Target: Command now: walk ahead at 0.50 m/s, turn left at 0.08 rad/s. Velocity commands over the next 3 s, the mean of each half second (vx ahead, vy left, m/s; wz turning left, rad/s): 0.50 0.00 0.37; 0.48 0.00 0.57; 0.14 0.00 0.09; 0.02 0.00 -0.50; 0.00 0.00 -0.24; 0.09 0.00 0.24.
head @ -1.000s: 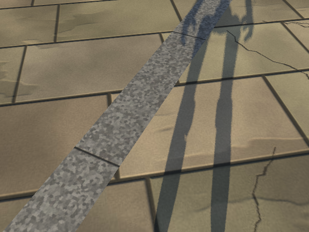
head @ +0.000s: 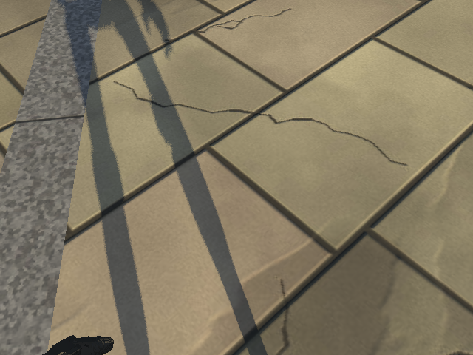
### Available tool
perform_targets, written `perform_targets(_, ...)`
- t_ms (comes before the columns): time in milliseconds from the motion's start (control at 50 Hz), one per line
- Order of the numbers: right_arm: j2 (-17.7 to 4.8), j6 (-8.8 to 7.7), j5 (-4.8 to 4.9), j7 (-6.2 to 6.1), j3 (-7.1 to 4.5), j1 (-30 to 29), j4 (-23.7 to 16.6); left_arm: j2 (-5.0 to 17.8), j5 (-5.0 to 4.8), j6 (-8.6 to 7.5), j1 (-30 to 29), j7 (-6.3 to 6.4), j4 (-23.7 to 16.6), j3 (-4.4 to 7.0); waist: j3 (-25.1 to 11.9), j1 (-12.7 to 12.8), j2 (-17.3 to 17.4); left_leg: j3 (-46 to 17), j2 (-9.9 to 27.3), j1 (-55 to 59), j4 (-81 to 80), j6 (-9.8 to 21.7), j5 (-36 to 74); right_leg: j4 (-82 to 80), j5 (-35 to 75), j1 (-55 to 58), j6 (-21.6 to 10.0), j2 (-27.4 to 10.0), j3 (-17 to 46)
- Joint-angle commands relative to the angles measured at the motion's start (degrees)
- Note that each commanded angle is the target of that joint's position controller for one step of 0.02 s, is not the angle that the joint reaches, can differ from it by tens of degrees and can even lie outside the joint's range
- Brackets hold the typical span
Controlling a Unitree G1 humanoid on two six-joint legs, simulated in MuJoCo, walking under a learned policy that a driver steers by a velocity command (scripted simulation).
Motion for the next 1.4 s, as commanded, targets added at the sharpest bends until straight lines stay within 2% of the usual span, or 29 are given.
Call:
perform_targets(20,-9.97,0.21,0.24,-0.29,-1.62,-3.35,-3.14,7.18,-0.08,-1.14,4.09,0.19,-2.71,2.85,-0.85,7.57,4.85,-10.01,13.81,-8.49,1.43,9.16,14.42,-5.01,-0.72,15.57,-1.35,2.97,-2.76)
perform_targets(40,-7.61,0.22,-0.30,-0.29,-0.67,-2.97,-3.06,10.01,0.09,-1.16,11.85,0.78,-0.78,4.36,-5.28,11.30,3.56,-7.43,10.37,-11.49,11.75,7.05,18.15,-5.77,-1.37,26.60,-2.83,2.31,-1.86)
perform_targets(60,-2.87,0.01,-2.01,-0.23,1.20,-2.86,-4.89,15.24,1.14,-0.93,21.68,1.62,0.01,5.75,-14.40,14.95,-5.13,-3.43,5.61,-21.24,31.77,3.70,4.30,-6.41,-2.78,41.29,-6.71,-10.58,11.58)
perform_targets(80,0.33,-0.81,-0.57,-0.52,2.02,2.34,-5.84,17.99,1.80,-0.48,23.39,1.36,0.54,6.12,-19.38,12.27,-18.65,-4.49,-0.78,-37.65,48.08,1.72,-17.17,-15.18,-16.92,50.40,-13.40,-20.01,34.80)
perform_targets(100,-6.20,-0.90,0.68,-0.73,0.32,0.03,-4.78,12.45,1.38,-0.85,21.83,0.97,0.27,4.74,-14.16,13.43,-9.83,-10.09,1.59,-42.34,55.40,1.95,-15.41,-17.78,-22.66,45.66,-12.32,-18.26,34.76)
perform_targets(120,-7.74,-0.87,1.08,-0.69,-0.37,-3.01,-5.69,9.80,0.88,-1.19,18.33,0.80,0.14,3.79,-8.52,12.19,-7.94,-9.99,3.70,-44.36,55.93,2.71,-10.01,-18.15,-20.43,40.40,-10.60,-16.80,26.44)
perform_targets(200,-4.18,1.36,0.10,-0.86,-0.50,-3.78,-5.03,5.01,1.55,-2.80,9.66,0.49,0.73,2.83,-2.31,6.96,-5.24,-8.91,8.31,-36.43,50.51,1.42,2.63,-23.76,-1.14,26.91,-8.49,-10.29,7.93)
perform_targets(460,-0.32,2.14,-0.44,2.50,1.08,-22.31,-13.16,9.55,0.35,-1.22,16.33,2.56,7.22,4.98,5.30,10.91,-0.09,-1.44,6.23,-40.08,21.85,3.25,16.69,-24.78,16.08,35.84,-7.29,-11.40,-12.56)
perform_targets(520,-2.20,2.29,-0.27,3.19,0.15,-21.42,-14.61,11.65,-0.09,0.13,15.75,3.00,7.32,5.49,2.12,8.37,-2.57,3.02,2.05,-33.61,20.48,6.25,9.38,-16.54,39.40,39.45,-5.76,-11.71,-14.97)
perform_targets(560,-5.82,2.67,-0.02,2.83,-1.88,-11.99,-12.95,13.21,-0.35,1.15,14.53,3.51,6.84,5.84,-3.95,2.57,-4.32,5.03,-2.25,-20.67,19.95,9.12,5.08,-2.02,52.31,38.19,-4.43,-10.89,-15.93)
perform_targets(580,-9.12,2.91,-0.06,1.92,-3.80,-2.61,-10.60,13.03,-0.60,1.18,13.48,3.75,6.40,5.61,-8.54,-2.65,-2.64,3.09,-3.53,-5.62,15.28,11.48,8.47,11.04,45.93,30.67,-2.37,-8.62,-16.85)
perform_targets(600,-14.00,3.64,-0.05,0.48,-5.02,2.46,-9.22,7.85,1.61,0.40,15.76,3.59,5.07,3.96,-12.76,-1.76,8.55,-14.22,7.60,11.30,15.71,14.95,12.11,29.49,5.16,13.35,0.16,-4.19,-15.85)
perform_targets(620,-17.10,2.76,-0.35,0.71,-5.05,-0.21,-11.40,3.18,1.21,-1.76,18.69,2.70,1.77,2.14,-21.01,3.40,16.24,-49.13,20.07,25.87,6.03,27.51,-1.65,47.08,-29.91,-7.74,2.77,8.10,-4.50)
perform_targets(640,-11.87,2.14,-0.62,0.99,-3.66,0.66,-11.49,8.79,-0.96,-3.83,10.62,1.85,0.67,3.24,-19.50,-1.08,7.02,-47.80,19.76,24.53,0.41,24.33,-3.76,48.44,-26.56,-14.06,1.53,4.99,4.03)
perform_targets(660,-9.67,1.44,-0.73,0.96,-3.06,-1.40,-11.14,9.24,-2.20,-4.79,7.20,1.56,-0.90,3.31,-11.59,0.01,5.56,-39.35,17.91,17.27,-0.18,22.03,-0.37,44.68,-21.06,-15.87,0.27,2.76,3.36)
perform_targets(680,-8.17,1.01,-0.53,0.99,-2.55,-5.21,-11.51,8.45,-1.12,-5.05,7.49,2.02,-0.09,3.20,-6.73,3.29,0.41,-32.71,15.14,8.14,-0.20,19.88,6.23,39.44,-16.91,-12.77,0.31,0.14,3.16)
perform_targets(700,-6.24,0.87,-0.68,0.78,-2.04,-8.36,-12.17,9.00,0.47,-4.72,8.14,2.35,0.50,3.66,-4.72,5.36,0.81,-27.94,12.91,1.63,-0.69,18.87,12.10,34.85,-14.60,-8.89,0.95,-1.38,3.18)
perform_targets(780,-6.88,0.54,-1.13,-0.38,-2.06,-8.91,-12.46,6.94,1.71,-2.33,8.74,2.25,-0.03,3.52,-2.78,7.69,2.82,-20.65,9.50,-9.81,-3.44,18.73,23.81,26.17,-9.70,-3.02,4.17,-1.84,1.36)
perform_targets(920,-8.95,2.02,-0.37,-2.05,-2.57,-2.73,-9.90,4.46,0.86,-2.86,-6.02,1.21,-4.20,2.20,-0.52,2.00,6.11,-17.79,5.11,-13.48,-0.23,13.22,17.38,-0.78,10.87,2.98,5.38,4.38,-0.16)
perform_targets(1020,-7.99,3.95,-0.47,-3.22,-2.59,-3.39,-10.36,7.89,1.21,-3.89,-2.05,0.35,-3.82,3.85,-3.98,5.19,9.28,-25.18,5.89,-5.65,13.78,9.02,24.74,-7.92,6.24,9.25,1.49,6.49,1.70)
perform_targets(1040,-6.83,3.93,-0.42,-3.21,-2.20,-5.30,-11.42,8.70,1.81,-4.16,2.09,0.69,-3.05,4.27,-6.34,7.96,8.65,-23.79,3.16,-7.01,19.79,6.77,26.01,-11.43,12.31,16.29,-0.28,5.02,1.07)
perform_targets(1060,-3.53,3.71,-1.39,-3.12,-1.06,-5.34,-13.29,11.95,3.07,-4.26,8.39,1.15,-2.88,4.86,-14.60,10.09,2.88,-20.30,-0.42,-13.78,34.14,4.01,14.38,-7.64,27.86,31.53,-4.21,-4.88,8.54)
perform_targets(1080,0.06,3.40,-1.19,-2.84,0.04,7.57,-12.41,13.70,3.91,-3.26,10.92,1.17,-2.43,4.85,-23.82,5.32,-13.54,-15.16,-8.59,-29.70,51.99,0.21,-27.60,-5.18,43.36,50.00,-16.02,-21.64,28.50)
perform_targets(1100,-6.90,3.55,-0.54,-2.57,-0.83,10.68,-11.02,11.72,1.69,-2.25,11.11,0.83,-2.20,4.94,-26.45,5.58,-12.81,-15.44,-3.59,-33.87,60.27,-1.02,-24.20,-7.99,26.26,48.51,-17.87,-23.17,36.98)
perform_targets(1140,-9.78,5.43,-0.36,-3.26,-1.91,-1.03,-11.99,5.64,1.79,-0.63,5.09,1.35,-3.54,2.86,-12.91,7.75,-3.25,-11.34,-0.32,-36.79,61.39,-3.21,-15.70,-11.44,13.73,34.89,-13.13,-14.90,21.83)
perform_targets(1180,-6.27,6.85,-1.19,-3.50,-1.23,-3.18,-12.62,3.96,2.35,0.02,1.51,1.03,-2.45,1.59,-6.48,5.21,-3.60,-10.88,1.98,-29.96,53.36,-3.43,-13.28,-14.88,12.76,21.13,-11.40,-9.11,14.47)
perform_targets(1260,-0.77,6.09,-2.73,-3.29,0.84,-2.82,-11.59,5.86,1.58,0.10,-0.05,0.24,-0.31,2.30,-7.92,4.19,-7.41,-5.50,1.87,-16.04,28.79,-3.74,-8.24,-15.15,24.51,16.03,-11.91,-4.72,8.05)
perform_targets(1360,-4.18,6.51,-2.65,-3.08,-0.26,-6.40,-11.85,8.77,-0.40,2.17,0.75,0.64,-0.21,3.09,-5.77,4.14,-5.61,-4.76,0.29,-6.51,11.52,0.11,5.82,-15.54,-5.63,11.02,-9.00,-3.81,13.29)
perform_targets(1400,-8.59,6.41,-3.70,-3.70,-1.25,-7.03,-13.68,6.34,0.29,2.10,2.27,0.55,-0.40,2.38,-4.54,4.62,1.10,-12.21,9.33,-2.40,8.57,4.92,5.39,-10.66,-16.65,3.38,-4.02,0.27,11.18)
Next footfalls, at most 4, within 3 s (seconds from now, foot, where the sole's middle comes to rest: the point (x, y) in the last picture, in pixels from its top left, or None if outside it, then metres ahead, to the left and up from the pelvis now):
0.04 right None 0.18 -0.13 -0.77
0.58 left None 0.44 0.14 -0.77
1.06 right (194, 258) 0.79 0.10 -0.77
1.38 left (138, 318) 0.61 0.27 -0.77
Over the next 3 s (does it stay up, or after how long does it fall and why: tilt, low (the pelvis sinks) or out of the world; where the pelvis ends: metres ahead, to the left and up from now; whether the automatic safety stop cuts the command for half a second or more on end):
stays up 0.68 0.16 -0.02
